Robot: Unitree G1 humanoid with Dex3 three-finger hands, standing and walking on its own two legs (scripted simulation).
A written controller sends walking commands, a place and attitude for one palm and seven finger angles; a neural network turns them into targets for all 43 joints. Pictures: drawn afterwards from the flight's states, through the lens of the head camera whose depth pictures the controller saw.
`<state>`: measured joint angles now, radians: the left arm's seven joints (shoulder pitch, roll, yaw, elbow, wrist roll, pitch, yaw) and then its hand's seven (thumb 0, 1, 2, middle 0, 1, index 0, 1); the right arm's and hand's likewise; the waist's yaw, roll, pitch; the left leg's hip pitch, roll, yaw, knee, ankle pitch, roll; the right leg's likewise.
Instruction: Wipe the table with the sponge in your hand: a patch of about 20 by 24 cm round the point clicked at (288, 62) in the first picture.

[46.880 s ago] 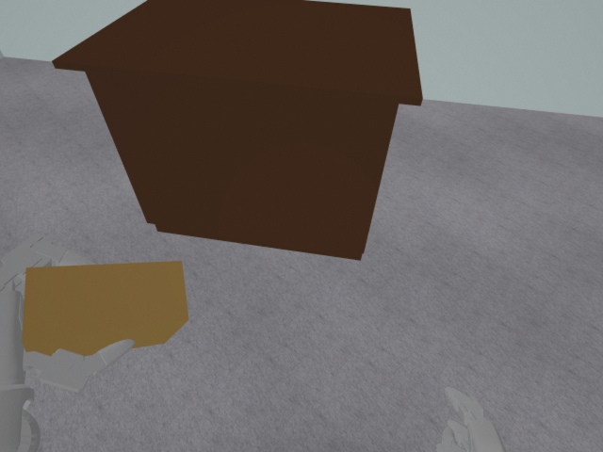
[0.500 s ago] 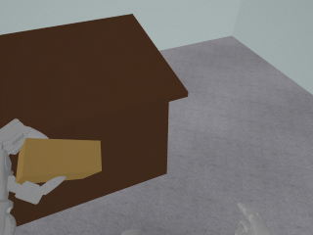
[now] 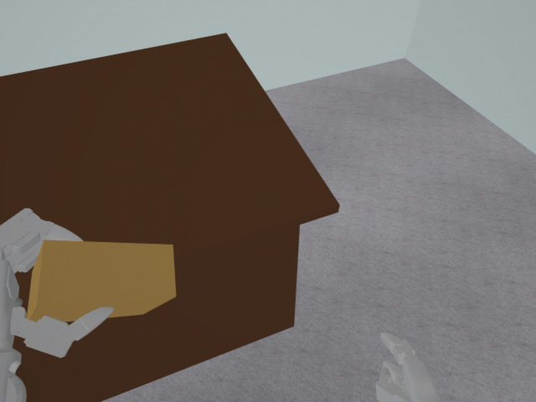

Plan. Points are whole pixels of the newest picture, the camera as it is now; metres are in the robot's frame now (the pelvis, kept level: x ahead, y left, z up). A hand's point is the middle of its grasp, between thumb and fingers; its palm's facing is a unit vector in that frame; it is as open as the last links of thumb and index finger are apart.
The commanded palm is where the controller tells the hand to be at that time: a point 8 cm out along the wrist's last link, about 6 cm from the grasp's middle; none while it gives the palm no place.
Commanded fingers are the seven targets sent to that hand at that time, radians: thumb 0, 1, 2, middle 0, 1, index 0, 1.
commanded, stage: come to a stop and stand still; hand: left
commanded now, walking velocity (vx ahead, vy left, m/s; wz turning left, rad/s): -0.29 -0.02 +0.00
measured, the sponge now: (122, 282) +0.23 +0.19 +0.12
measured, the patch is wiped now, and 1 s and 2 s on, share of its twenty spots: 1.00 1.00 1.00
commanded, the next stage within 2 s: none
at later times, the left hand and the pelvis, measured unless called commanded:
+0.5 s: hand (38, 269) +0.21 +0.25 +0.18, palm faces +0.40 -0.80 -0.45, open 10.1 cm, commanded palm +0.13 +0.27 +0.18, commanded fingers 0.00 0.10 1.30 -1.20 -1.60 -1.20 -1.60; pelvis -0.05 +0.00 +0.00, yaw -3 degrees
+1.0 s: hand out of the picture +0.13 +0.29 +0.16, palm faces +0.39 -0.84 -0.38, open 10.1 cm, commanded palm +0.07 +0.32 +0.18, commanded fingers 0.00 0.10 1.30 -1.20 -1.60 -1.20 -1.60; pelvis -0.09 +0.04 +0.00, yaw +0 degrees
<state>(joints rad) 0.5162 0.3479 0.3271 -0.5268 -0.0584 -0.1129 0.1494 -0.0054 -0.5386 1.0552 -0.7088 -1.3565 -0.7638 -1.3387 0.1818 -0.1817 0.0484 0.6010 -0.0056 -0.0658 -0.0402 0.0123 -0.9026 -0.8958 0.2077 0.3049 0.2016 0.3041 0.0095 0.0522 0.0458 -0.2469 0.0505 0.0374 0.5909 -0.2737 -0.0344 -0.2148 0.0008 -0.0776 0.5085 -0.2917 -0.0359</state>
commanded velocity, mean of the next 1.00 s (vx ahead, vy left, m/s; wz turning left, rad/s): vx -0.02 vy -0.02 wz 0.00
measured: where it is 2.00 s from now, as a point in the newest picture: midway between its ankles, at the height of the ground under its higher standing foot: outside the picture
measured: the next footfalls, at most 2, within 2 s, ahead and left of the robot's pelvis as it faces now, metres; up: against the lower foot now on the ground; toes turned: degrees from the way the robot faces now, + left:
none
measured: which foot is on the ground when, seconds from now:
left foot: down 0.00-1.00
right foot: down 0.00-1.00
